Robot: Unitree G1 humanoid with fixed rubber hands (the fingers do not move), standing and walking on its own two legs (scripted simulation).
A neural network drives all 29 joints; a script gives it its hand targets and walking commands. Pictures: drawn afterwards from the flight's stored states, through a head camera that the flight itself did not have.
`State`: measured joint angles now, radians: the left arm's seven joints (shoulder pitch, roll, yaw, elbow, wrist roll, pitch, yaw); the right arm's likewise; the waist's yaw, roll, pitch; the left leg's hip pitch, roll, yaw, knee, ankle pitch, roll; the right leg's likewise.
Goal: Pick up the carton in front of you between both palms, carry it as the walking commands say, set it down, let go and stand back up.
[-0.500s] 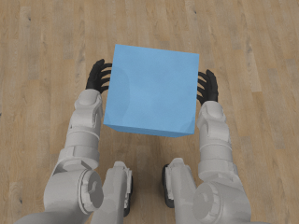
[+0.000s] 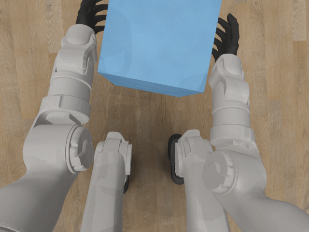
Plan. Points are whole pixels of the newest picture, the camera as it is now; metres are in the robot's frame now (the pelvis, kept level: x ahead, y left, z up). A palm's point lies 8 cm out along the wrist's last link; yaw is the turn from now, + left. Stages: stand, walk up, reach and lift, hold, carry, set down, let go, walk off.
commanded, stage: set down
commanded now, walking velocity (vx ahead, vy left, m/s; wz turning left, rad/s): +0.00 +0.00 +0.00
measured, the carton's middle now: (155, 49) +0.52 -0.01 -0.20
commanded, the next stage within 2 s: none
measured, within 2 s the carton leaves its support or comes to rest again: rests again in 1.20 s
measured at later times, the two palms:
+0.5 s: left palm (103, 32) +0.58 +0.14 -0.25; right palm (210, 50) +0.53 -0.16 -0.23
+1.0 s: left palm (105, 38) +0.57 +0.13 -0.26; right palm (210, 54) +0.53 -0.17 -0.25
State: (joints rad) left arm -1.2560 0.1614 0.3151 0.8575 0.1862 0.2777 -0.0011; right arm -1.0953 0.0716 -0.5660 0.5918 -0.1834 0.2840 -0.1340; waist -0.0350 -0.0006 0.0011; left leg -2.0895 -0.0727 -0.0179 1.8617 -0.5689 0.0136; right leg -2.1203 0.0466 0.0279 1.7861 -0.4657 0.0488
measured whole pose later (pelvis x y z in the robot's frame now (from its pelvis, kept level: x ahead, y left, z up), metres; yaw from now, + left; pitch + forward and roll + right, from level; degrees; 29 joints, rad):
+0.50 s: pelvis +0.01 +0.01 -0.08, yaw -2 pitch +44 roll -5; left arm -1.50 0.32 0.09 1.02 0.06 0.25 0.05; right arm -1.34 -0.06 -0.53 0.79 -0.04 0.23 -0.17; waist -0.08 -0.05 0.22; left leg -2.27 -0.08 -0.02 2.17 -0.66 0.03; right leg -2.29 0.06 0.01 2.07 -0.54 0.07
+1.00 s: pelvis +0.00 +0.00 -0.10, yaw -1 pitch +39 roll -4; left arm -1.55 0.31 0.16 1.11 0.11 0.23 -0.02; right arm -1.40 -0.13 -0.55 0.95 -0.08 0.20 -0.11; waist -0.06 -0.05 0.31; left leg -2.25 -0.08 -0.02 2.23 -0.65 0.03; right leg -2.27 0.07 0.02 2.13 -0.53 0.08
